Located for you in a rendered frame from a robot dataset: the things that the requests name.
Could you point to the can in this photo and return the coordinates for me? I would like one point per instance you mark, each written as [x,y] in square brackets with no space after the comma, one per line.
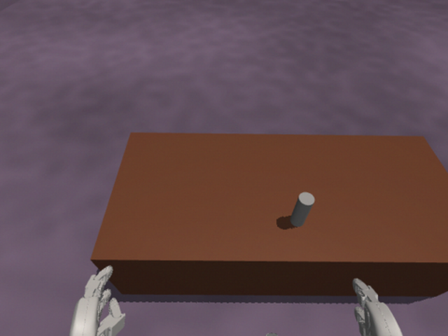
[302,208]

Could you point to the right robot hand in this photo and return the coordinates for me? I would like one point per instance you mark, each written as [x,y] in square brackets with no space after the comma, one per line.
[376,319]

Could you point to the left robot hand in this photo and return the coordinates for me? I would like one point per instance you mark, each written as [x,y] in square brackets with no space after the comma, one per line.
[88,309]

